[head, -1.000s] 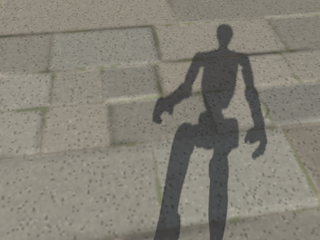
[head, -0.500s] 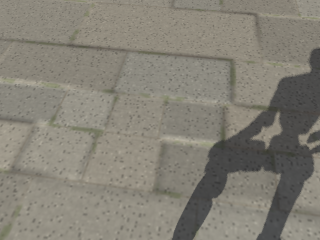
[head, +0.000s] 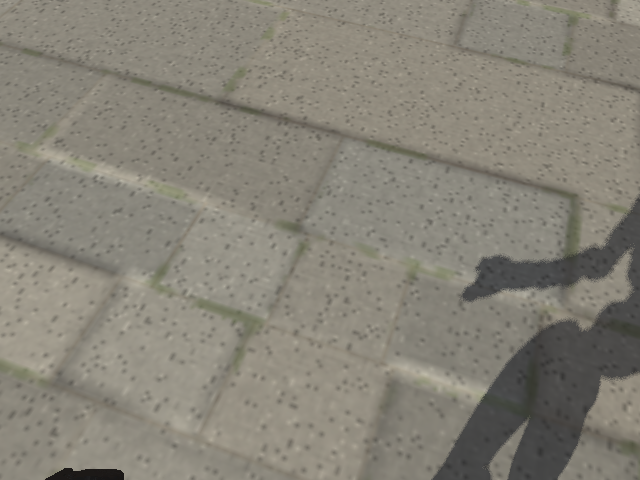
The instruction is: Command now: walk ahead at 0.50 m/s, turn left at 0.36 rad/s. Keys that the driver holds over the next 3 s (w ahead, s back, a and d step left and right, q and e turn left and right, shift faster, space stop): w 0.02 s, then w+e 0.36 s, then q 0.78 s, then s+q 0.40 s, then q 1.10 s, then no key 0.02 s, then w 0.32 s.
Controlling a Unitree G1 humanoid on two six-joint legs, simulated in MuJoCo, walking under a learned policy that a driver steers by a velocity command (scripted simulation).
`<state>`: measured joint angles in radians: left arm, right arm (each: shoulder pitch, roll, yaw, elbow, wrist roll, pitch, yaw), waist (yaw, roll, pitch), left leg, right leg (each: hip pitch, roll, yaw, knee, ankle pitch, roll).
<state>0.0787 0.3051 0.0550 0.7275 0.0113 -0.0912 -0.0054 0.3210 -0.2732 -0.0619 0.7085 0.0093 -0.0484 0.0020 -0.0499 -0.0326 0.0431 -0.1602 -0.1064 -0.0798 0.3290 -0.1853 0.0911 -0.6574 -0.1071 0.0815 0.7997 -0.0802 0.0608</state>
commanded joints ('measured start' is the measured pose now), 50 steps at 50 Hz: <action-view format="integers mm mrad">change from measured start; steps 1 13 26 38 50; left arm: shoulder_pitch -74 346 219 266 119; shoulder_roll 33 219 112 119 76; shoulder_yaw -2 64 15 -2 7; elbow -61 18 21 7 -36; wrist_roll -8 -37 -12 12 -8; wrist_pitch -12 -10 16 58 93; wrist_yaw -11 -45 13 20 32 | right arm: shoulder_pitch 4 119 -181 10 -152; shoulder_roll -163 -87 -55 -172 -198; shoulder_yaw -42 -3 9 -35 -59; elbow -45 -26 -64 -99 -158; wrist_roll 3 -18 -14 -17 -5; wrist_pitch -17 -29 -41 -17 74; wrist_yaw -12 -16 -2 14 -34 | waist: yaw -19 118 96 13 49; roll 108 -266 -44 192 179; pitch -37 -381 -93 -416 -193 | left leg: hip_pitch -80 -495 -329 340 -162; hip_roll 208 14 149 462 224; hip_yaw -115 1 76 -523 -335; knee -117 929 343 98 -15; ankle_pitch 164 -348 286 706 43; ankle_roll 133 -93 -124 304 121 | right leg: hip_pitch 142 1011 472 63 269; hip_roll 51 -227 14 197 147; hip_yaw -54 720 3 44 3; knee -173 -489 -552 521 -37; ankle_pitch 206 -236 567 -562 -242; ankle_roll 7 -436 -223 -26 16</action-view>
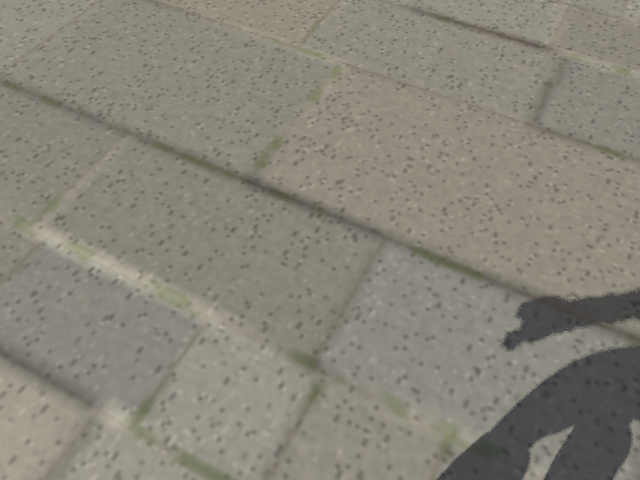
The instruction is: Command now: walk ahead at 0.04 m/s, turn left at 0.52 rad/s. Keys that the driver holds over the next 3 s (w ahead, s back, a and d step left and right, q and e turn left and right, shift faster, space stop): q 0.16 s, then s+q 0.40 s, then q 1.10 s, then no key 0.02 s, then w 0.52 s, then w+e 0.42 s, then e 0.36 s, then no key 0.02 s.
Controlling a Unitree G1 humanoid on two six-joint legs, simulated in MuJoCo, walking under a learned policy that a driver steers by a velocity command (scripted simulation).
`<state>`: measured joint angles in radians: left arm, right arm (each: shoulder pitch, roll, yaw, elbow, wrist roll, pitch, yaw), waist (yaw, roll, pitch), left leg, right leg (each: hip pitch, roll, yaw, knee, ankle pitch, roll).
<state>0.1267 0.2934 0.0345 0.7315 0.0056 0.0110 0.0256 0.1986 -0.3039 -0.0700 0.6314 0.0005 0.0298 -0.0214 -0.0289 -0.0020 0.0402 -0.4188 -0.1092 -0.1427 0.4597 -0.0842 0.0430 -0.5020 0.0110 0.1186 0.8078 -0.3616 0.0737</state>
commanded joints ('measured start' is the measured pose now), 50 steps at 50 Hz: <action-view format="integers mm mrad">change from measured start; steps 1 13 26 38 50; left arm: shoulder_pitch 64 -34 7 -43 198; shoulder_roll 89 102 143 77 173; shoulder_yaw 30 42 80 78 105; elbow -44 -99 -27 -50 4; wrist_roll -5 16 -37 -16 -1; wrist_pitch -14 -13 28 19 -14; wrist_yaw -1 19 36 31 -10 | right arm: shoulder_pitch -28 77 101 -29 -12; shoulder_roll -166 -110 -88 -132 -121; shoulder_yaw -51 -55 -40 -31 -48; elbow -81 -28 -34 -53 -47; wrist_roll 4 20 20 5 27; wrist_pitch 0 38 34 -4 18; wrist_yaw -11 -25 30 -30 -17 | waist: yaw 24 -3 14 13 41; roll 156 -128 -149 170 -36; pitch -184 -77 -124 -125 -122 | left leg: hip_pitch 104 -189 163 304 -73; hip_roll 225 17 106 291 55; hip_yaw -292 41 187 -239 -227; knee -141 836 -23 -129 139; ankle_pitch -88 -346 -46 2 -477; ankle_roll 161 -149 -53 149 -6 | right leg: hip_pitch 122 317 392 -74 501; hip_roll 31 -247 -281 22 -211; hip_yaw -32 14 -131 -36 158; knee -84 -424 -282 248 -510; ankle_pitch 40 763 660 8 43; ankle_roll -3 -273 -209 12 -162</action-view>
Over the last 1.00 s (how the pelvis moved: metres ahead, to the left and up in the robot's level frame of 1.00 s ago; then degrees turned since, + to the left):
0.44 -0.09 -0.01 7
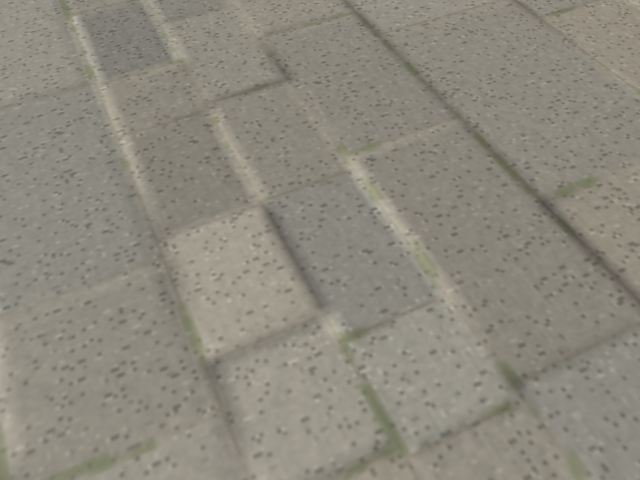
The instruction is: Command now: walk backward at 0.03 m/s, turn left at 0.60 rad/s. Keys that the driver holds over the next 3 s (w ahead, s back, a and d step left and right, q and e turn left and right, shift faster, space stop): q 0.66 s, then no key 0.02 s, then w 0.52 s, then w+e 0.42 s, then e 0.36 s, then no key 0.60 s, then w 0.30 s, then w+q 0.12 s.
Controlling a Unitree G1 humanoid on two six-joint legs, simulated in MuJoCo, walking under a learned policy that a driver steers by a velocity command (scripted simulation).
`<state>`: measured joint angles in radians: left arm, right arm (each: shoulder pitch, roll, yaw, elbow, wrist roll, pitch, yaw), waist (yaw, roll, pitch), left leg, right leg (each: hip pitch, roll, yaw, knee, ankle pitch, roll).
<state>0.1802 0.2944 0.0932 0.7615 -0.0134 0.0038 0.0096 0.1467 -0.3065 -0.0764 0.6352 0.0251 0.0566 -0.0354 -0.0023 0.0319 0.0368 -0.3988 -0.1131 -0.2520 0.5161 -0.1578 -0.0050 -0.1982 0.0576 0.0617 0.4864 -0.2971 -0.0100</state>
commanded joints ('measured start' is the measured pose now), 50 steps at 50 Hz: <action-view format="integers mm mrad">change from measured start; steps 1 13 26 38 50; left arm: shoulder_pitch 65 34 -103 -80 269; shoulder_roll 241 160 139 114 250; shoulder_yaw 52 17 13 2 29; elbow -52 -109 -155 -131 -43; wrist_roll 61 26 10 3 22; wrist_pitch -14 7 -2 -14 -105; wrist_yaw -2 40 15 6 -21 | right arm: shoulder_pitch -8 -18 100 52 -1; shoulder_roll -150 -87 -201 -164 -53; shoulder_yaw -60 -32 -52 -22 28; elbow -85 -88 -100 -70 -85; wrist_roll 9 -4 -36 -19 -3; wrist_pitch -21 -6 -60 -54 -105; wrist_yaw -7 18 39 13 34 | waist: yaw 6 72 -40 -41 82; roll -308 -194 116 143 -280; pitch -30 -29 -131 -85 -31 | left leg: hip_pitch -226 -258 366 250 -352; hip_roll -63 137 419 289 26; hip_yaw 46 193 -140 -165 141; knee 317 460 -165 -265 354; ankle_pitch -435 -230 392 -307 -430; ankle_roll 0 -131 305 243 51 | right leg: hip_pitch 7 228 -473 -346 293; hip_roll -427 -349 -114 -84 -433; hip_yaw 452 56 -5 -11 555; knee -274 -192 738 329 -288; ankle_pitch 52 317 -281 -6 -319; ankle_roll -210 -218 64 87 -239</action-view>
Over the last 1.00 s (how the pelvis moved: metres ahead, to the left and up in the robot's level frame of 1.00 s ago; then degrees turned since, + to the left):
-0.09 -0.06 0.00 36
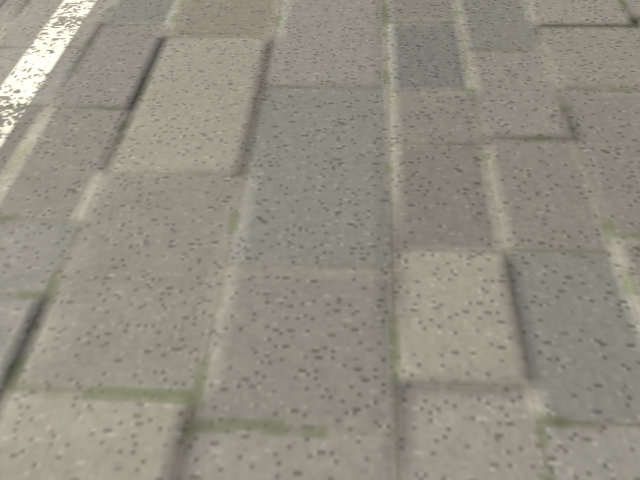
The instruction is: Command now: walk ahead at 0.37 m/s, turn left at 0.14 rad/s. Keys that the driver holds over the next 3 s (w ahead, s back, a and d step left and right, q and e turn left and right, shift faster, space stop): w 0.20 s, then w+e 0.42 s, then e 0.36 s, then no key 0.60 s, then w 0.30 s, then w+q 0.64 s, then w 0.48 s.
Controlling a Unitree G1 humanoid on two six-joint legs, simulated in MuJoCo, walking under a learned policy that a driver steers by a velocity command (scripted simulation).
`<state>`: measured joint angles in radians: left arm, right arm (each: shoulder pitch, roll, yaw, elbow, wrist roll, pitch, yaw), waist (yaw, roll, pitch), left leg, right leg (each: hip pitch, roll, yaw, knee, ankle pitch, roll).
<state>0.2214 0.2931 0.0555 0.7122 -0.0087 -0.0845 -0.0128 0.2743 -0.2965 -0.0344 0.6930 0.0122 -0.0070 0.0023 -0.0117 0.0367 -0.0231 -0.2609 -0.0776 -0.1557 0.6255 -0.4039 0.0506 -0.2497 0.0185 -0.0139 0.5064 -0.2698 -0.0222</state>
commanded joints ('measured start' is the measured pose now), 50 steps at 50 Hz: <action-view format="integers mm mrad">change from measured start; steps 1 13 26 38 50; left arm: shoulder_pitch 207 237 139 -78 -35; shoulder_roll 198 156 120 40 156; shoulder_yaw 53 23 23 5 46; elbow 2 25 -27 -135 -212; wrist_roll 6 -9 -26 -2 -2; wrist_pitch -20 14 27 48 60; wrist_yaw -1 23 29 -30 -2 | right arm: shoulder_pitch -136 -324 -39 -80 -87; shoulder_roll -141 -15 -72 -162 -150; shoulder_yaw -37 -5 -44 -73 -47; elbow -135 -141 -30 51 -2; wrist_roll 15 4 -19 -7 -14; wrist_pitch -54 -94 -92 -89 -22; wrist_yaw -7 47 21 -16 -21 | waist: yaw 89 115 -26 -19 11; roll -204 -145 51 10 -48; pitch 103 123 -18 76 -128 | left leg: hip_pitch -584 -340 249 156 -360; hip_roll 54 93 355 306 127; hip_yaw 24 176 -150 297 46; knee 383 -4 -389 -405 623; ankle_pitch -168 392 196 765 -49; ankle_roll -17 -90 126 107 -91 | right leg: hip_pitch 317 160 -424 -300 142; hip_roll -421 -202 -138 -107 -250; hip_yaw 674 157 136 3 440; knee -328 -362 708 187 -157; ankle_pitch -444 252 -50 321 397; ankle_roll -263 -165 10 30 -261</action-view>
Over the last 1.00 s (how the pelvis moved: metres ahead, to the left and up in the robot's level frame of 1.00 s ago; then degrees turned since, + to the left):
0.02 0.05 0.00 29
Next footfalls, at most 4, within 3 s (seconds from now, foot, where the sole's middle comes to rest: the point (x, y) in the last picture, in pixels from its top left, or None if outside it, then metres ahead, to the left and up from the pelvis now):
0.40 left None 0.35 0.14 -0.77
0.88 right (412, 462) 0.56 -0.14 -0.77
1.34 left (302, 436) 0.63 0.09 -0.77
2.28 left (372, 297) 0.99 -0.09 -0.77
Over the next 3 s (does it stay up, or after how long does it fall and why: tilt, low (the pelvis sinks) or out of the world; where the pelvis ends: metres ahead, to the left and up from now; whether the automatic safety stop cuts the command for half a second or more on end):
stays up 1.18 -0.24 0.01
